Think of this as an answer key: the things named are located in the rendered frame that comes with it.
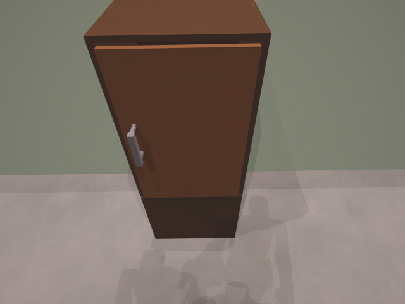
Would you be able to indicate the handle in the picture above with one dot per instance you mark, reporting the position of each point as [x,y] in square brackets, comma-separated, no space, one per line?
[137,154]

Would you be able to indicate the cupboard door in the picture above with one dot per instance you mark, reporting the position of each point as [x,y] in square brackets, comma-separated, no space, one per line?
[192,106]

